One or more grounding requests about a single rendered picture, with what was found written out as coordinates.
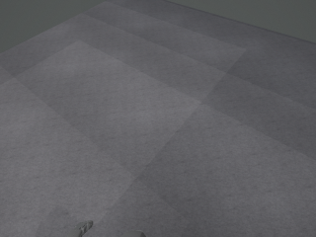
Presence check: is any robot left hand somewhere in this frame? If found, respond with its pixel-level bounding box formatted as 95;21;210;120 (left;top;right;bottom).
66;220;94;237

